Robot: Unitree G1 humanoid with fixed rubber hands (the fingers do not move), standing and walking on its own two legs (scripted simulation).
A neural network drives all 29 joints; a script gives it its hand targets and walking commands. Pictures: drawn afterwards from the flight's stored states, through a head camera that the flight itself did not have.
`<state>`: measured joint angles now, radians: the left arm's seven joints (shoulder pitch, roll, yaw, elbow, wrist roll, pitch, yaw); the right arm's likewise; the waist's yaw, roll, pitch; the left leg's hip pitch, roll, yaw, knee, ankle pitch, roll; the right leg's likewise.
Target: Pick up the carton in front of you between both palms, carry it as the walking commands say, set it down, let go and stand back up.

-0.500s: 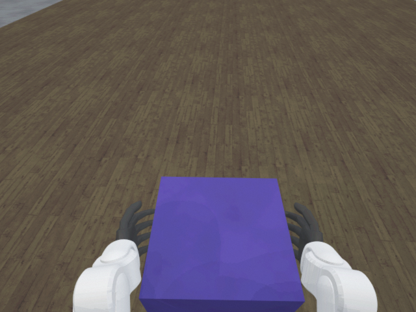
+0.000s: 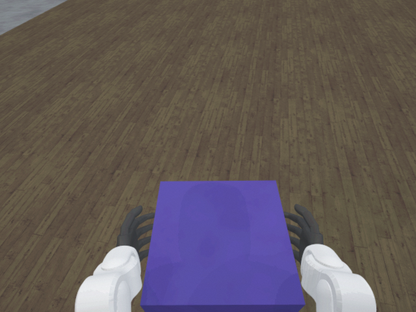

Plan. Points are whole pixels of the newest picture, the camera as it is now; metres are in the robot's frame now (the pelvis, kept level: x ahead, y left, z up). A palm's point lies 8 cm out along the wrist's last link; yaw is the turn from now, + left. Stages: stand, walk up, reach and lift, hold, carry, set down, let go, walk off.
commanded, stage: carry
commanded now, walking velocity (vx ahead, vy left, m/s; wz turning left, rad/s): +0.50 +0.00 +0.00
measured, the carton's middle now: (218, 263) +0.23 +0.01 -0.01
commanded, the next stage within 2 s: none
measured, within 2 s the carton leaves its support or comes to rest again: neither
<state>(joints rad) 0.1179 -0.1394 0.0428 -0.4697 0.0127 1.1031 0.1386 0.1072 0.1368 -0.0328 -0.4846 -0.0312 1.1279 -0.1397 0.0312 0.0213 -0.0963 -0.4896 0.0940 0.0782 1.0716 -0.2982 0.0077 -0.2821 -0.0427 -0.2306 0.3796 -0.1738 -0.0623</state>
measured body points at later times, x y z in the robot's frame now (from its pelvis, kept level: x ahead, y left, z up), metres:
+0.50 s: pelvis +0.33 +0.05 +0.00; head +0.34 +0.06 +0.45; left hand +0.58 +0.18 +0.07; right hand +0.55 -0.13 +0.08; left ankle +0.35 +0.12 -0.75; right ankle +0.27 -0.09 -0.66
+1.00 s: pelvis +0.59 -0.01 -0.01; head +0.60 -0.02 +0.44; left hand +0.82 +0.14 +0.06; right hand +0.83 -0.16 +0.06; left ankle +0.57 +0.11 -0.74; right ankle +0.64 -0.09 -0.75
